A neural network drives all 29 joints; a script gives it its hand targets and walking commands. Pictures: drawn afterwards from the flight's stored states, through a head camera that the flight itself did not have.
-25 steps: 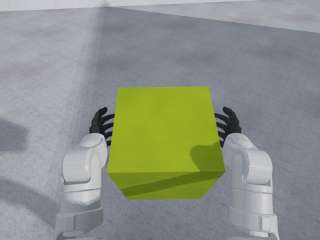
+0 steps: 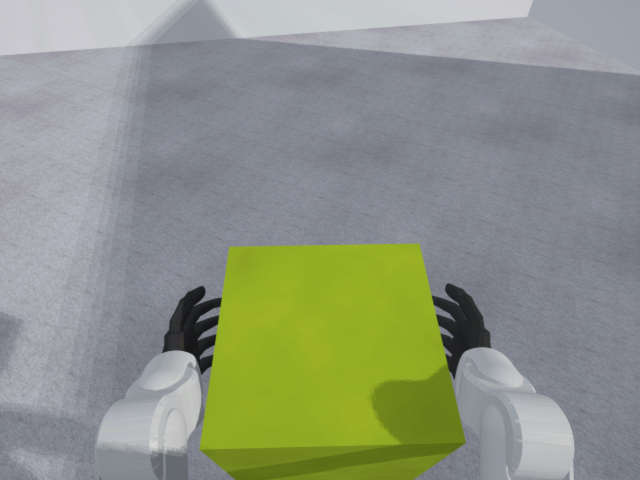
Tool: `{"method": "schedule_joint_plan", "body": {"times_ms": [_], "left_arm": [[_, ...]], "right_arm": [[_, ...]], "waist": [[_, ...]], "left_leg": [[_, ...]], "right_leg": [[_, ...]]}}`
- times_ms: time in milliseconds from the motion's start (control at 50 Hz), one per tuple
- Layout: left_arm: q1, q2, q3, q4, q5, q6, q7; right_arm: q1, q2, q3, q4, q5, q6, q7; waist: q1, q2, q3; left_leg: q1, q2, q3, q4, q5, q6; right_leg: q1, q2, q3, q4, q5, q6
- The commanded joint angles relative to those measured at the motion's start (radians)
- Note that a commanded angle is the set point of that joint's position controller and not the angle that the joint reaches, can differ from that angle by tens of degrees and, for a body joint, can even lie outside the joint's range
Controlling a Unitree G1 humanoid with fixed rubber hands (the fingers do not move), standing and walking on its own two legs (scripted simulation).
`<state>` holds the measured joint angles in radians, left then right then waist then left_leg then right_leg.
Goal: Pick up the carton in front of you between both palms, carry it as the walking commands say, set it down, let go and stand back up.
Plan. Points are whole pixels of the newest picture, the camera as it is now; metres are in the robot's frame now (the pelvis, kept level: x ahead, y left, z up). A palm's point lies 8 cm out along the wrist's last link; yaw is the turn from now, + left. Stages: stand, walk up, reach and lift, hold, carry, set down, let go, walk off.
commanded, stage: carry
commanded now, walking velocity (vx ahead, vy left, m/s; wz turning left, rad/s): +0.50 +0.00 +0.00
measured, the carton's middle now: (325, 374) +0.26 +0.00 +0.03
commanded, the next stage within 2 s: none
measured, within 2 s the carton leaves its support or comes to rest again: neither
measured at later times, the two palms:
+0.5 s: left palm (202, 209) +0.51 +0.18 +0.08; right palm (399, 206) +0.50 -0.12 +0.09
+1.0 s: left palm (217, 191) +0.59 +0.17 +0.05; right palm (389, 189) +0.59 -0.13 +0.06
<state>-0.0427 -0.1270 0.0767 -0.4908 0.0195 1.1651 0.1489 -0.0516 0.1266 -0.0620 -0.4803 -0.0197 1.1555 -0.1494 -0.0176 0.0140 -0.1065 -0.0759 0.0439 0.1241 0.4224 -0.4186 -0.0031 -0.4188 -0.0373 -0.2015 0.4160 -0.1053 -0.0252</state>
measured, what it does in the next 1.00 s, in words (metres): walks ahead: left foot, then right foot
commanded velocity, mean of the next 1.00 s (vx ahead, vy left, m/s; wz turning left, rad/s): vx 0.05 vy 0.00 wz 0.00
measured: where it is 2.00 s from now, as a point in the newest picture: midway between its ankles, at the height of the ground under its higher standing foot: outside the picture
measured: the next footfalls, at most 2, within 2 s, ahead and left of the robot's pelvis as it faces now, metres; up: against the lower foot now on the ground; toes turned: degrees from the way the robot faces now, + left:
left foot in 0.34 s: +0.36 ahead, +0.12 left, +0.00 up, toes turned -16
right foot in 0.52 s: +0.26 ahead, -0.09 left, +0.00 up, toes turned -7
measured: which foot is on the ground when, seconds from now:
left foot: down 0.00-0.02, up 0.04-0.32, down 0.34-1.00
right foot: down 0.00-0.38, up 0.40-0.50, down 0.52-1.00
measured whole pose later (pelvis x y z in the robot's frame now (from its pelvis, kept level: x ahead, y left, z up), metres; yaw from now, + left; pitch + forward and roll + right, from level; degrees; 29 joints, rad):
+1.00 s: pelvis +0.32 +0.03 +0.00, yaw -1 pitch +4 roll +0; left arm -0.13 -0.13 0.12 -0.09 0.18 0.95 0.04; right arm -0.15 0.13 -0.11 -0.06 -0.16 0.93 -0.05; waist 0.00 -0.01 -0.11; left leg -0.36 0.06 0.19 0.57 -0.28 0.03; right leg -0.13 -0.06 -0.14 0.49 -0.41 0.03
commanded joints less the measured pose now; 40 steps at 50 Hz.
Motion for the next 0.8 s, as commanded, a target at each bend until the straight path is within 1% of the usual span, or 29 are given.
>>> {"method": "schedule_joint_plan", "body": {"times_ms": [0, 20, 40, 60, 80, 100, 120, 140, 160, 220, 240, 260, 280, 300, 320, 340, 360, 380, 400, 420, 440, 480, 500, 540, 640, 660, 680, 740, 780], "left_arm": [[-0.253, -0.718, -0.588, -0.021, -0.207, 0.021, -0.110], [-0.297, -0.733, -0.595, -0.061, -0.214, 0.023, -0.102], [-0.294, -0.721, -0.579, -0.063, -0.209, 0.035, -0.107], [-0.325, -0.754, -0.620, -0.080, -0.232, 0.036, -0.103], [-0.346, -0.760, -0.620, -0.088, -0.230, 0.029, -0.109], [-0.356, -0.802, -0.640, -0.085, -0.241, 0.025, -0.116], [-0.369, -0.803, -0.660, -0.106, -0.259, 0.022, -0.121], [-0.354, -0.819, -0.659, -0.098, -0.287, 0.018, -0.136], [-0.404, -0.803, -0.665, -0.113, -0.282, 0.017, -0.136], [-0.301, -0.719, -0.657, -0.075, -0.254, 0.022, -0.144], [-0.289, -0.709, -0.662, -0.093, -0.253, 0.021, -0.141], [-0.293, -0.680, -0.638, -0.089, -0.243, 0.023, -0.133], [-0.287, -0.640, -0.606, -0.074, -0.208, 0.032, -0.116], [-0.277, -0.613, -0.611, -0.073, -0.215, 0.039, -0.109], [-0.286, -0.603, -0.587, -0.086, -0.215, 0.050, -0.101], [-0.297, -0.607, -0.562, -0.059, -0.206, 0.054, -0.091], [-0.323, -0.631, -0.589, -0.084, -0.228, 0.060, -0.090], [-0.309, -0.631, -0.596, -0.064, -0.230, 0.068, -0.090], [-0.311, -0.692, -0.629, -0.087, -0.235, 0.059, -0.091], [-0.301, -0.716, -0.611, -0.047, -0.224, 0.059, -0.101], [-0.356, -0.764, -0.640, -0.078, -0.240, 0.049, -0.111], [-0.350, -0.791, -0.640, -0.069, -0.235, 0.024, -0.132], [-0.348, -0.802, -0.658, -0.083, -0.221, 0.017, -0.135], [-0.290, -0.725, -0.618, -0.008, -0.172, 0.013, -0.139], [-0.333, -0.657, -0.565, 0.146, -0.135, -0.031, -0.160], [-0.342, -0.674, -0.575, 0.126, -0.159, -0.046, -0.167], [-0.341, -0.658, -0.565, 0.139, -0.135, -0.050, -0.171], [-0.391, -0.669, -0.560, 0.175, -0.111, -0.091, -0.194], [-0.427, -0.703, -0.566, 0.168, -0.119, -0.115, -0.208]], "right_arm": [[-0.351, 0.703, 0.610, -0.136, 0.227, 0.038, 0.104], [-0.334, 0.700, 0.611, -0.142, 0.234, 0.047, 0.110], [-0.332, 0.693, 0.625, -0.127, 0.241, 0.054, 0.117], [-0.298, 0.703, 0.618, -0.086, 0.246, 0.053, 0.123], [-0.328, 0.738, 0.613, -0.083, 0.238, 0.053, 0.130], [-0.347, 0.763, 0.624, -0.103, 0.241, 0.034, 0.128], [-0.301, 0.752, 0.589, -0.100, 0.235, 0.034, 0.130], [-0.314, 0.776, 0.622, -0.097, 0.229, 0.030, 0.122], [-0.281, 0.787, 0.587, -0.046, 0.205, 0.028, 0.116], [-0.257, 0.727, 0.608, -0.076, 0.172, 0.020, 0.095], [-0.274, 0.712, 0.606, -0.079, 0.173, 0.018, 0.087], [-0.270, 0.678, 0.599, -0.071, 0.195, 0.028, 0.084], [-0.272, 0.661, 0.613, -0.063, 0.188, 0.038, 0.083], [-0.261, 0.620, 0.586, -0.058, 0.188, 0.043, 0.079], [-0.266, 0.637, 0.586, -0.063, 0.204, 0.052, 0.084], [-0.314, 0.617, 0.597, -0.087, 0.201, 0.059, 0.082], [-0.291, 0.605, 0.569, -0.064, 0.204, 0.067, 0.079], [-0.285, 0.643, 0.568, -0.047, 0.236, 0.060, 0.083], [-0.249, 0.653, 0.576, -0.063, 0.224, 0.055, 0.094], [-0.285, 0.700, 0.589, -0.077, 0.223, 0.048, 0.100], [-0.304, 0.747, 0.585, -0.089, 0.239, 0.039, 0.112], [-0.335, 0.800, 0.631, -0.071, 0.245, 0.029, 0.131], [-0.332, 0.813, 0.629, -0.073, 0.248, 0.019, 0.140], [-0.294, 0.740, 0.630, 0.006, 0.212, 0.017, 0.153], [-0.398, 0.644, 0.575, 0.077, 0.176, -0.030, 0.161], [-0.376, 0.661, 0.586, 0.075, 0.174, -0.041, 0.163], [-0.364, 0.642, 0.550, 0.121, 0.149, -0.047, 0.167], [-0.388, 0.708, 0.579, 0.187, 0.143, -0.088, 0.189], [-0.420, 0.729, 0.551, 0.187, 0.144, -0.117, 0.210]], "waist": [[0.043, -0.165, -0.289], [0.052, -0.336, -0.321], [0.041, -0.210, -0.294], [0.059, -0.111, -0.237], [0.039, -0.051, -0.208], [0.031, -0.019, -0.213], [0.024, -0.017, -0.190], [0.021, -0.130, -0.153], [0.019, -0.099, -0.132], [0.022, -0.221, -0.114], [0.034, -0.192, -0.109], [0.024, -0.192, -0.097], [0.008, -0.201, -0.113], [0.015, -0.104, -0.092], [0.009, -0.098, -0.128], [0.014, -0.072, -0.154], [0.002, 0.141, -0.226], [-0.004, 0.248, -0.279], [-0.007, 0.220, -0.301], [0.000, 0.118, -0.319], [0.004, 0.143, -0.316], [0.018, 0.075, -0.245], [0.011, 0.140, -0.274], [0.009, 0.027, -0.265], [0.016, -0.083, -0.166], [0.018, -0.031, -0.244], [0.013, -0.055, -0.194], [0.014, -0.056, -0.268], [0.014, -0.019, -0.239]], "left_leg": [[-0.453, 0.017, 0.073, 0.539, 0.309, -0.019], [-0.682, -0.046, 0.005, 0.727, -0.071, -0.021], [-0.692, 0.016, -0.094, 0.839, -0.120, 0.000], [-0.749, 0.038, -0.129, 0.874, -0.121, 0.013], [-0.713, 0.082, -0.134, 0.808, -0.040, 0.021], [-0.677, 0.101, -0.135, 0.690, 0.078, 0.010], [-0.618, 0.090, -0.109, 0.564, 0.073, 0.001], [-0.546, 0.066, -0.052, 0.495, 0.114, -0.013], [-0.508, 0.048, -0.028, 0.372, 0.116, -0.025], [-0.384, -0.020, 0.040, 0.164, 0.285, -0.022], [-0.417, -0.026, 0.072, 0.126, 0.310, -0.033], [-0.318, -0.012, 0.059, 0.097, 0.430, -0.025], [-0.220, -0.001, 0.025, 0.032, 0.458, -0.012], [-0.184, -0.036, 0.104, -0.027, 0.542, -0.022], [-0.058, -0.009, 0.084, -0.005, 0.571, -0.013], [0.011, 0.108, -0.066, -0.021, 0.856, 0.001], [0.209, 0.251, -0.197, 0.042, 1.120, 0.116], [0.279, 0.319, -0.332, 0.010, 1.272, 0.207], [0.257, 0.340, -0.318, -0.016, 1.193, 0.224], [0.207, 0.313, -0.264, -0.025, 1.026, 0.192], [0.107, 0.275, -0.185, -0.052, 0.866, 0.140], [0.032, 0.207, -0.105, -0.048, 0.709, 0.082], [0.031, 0.174, -0.065, -0.019, 0.691, 0.049], [-0.054, 0.140, -0.037, 0.011, 0.534, 0.021], [-0.122, 0.119, -0.015, 0.130, 0.709, 0.029], [-0.075, 0.113, -0.007, 0.149, 0.723, 0.036], [-0.095, 0.124, -0.031, 0.150, 0.824, 0.039], [-0.072, 0.105, -0.010, 0.197, 0.795, 0.046], [-0.078, 0.094, -0.001, 0.159, 0.781, 0.030]], "right_leg": [[0.662, -0.277, 0.471, -0.091, -0.060, -0.146], [0.770, -0.398, 0.651, -0.139, 0.073, -0.265], [0.660, -0.407, 0.616, -0.140, 0.057, -0.271], [0.641, -0.386, 0.554, -0.138, 0.118, -0.244], [0.526, -0.377, 0.540, -0.176, 0.068, -0.202], [0.532, -0.335, 0.406, -0.199, 0.022, -0.137], [0.472, -0.331, 0.384, -0.220, 0.055, -0.130], [0.375, -0.294, 0.272, -0.228, 0.144, -0.117], [0.385, -0.271, 0.217, -0.224, 0.164, -0.104], [0.334, -0.209, 0.082, -0.164, 0.377, -0.048], [0.409, -0.170, 0.017, -0.129, 0.377, -0.033], [0.332, -0.195, 0.026, -0.113, 0.411, -0.019], [0.296, -0.190, 0.025, -0.062, 0.292, 0.011], [0.316, -0.143, -0.043, 0.010, 0.303, 0.032], [0.252, -0.134, -0.024, 0.039, 0.263, 0.049], [0.217, -0.078, -0.021, 0.175, 0.141, 0.085], [0.065, -0.048, 0.015, 0.319, -0.142, 0.111], [-0.027, 0.010, 0.045, 0.445, -0.397, 0.109], [-0.047, -0.015, 0.126, 0.477, -0.501, 0.096], [0.015, -0.034, 0.152, 0.358, -0.534, 0.076], [0.104, -0.064, 0.155, 0.238, -0.503, 0.071], [0.178, -0.051, 0.113, -0.023, -0.244, 0.081], [0.253, -0.041, 0.091, -0.049, -0.141, 0.083], [0.314, -0.121, 0.159, -0.011, 0.045, 0.051], [0.260, -0.116, 0.127, 0.059, 0.365, 0.039], [0.305, -0.123, 0.144, 0.067, 0.421, 0.041], [0.281, -0.120, 0.142, 0.092, 0.457, 0.038], [0.325, -0.105, 0.120, 0.103, 0.557, 0.051], [0.272, -0.100, 0.118, 0.105, 0.455, 0.057]]}}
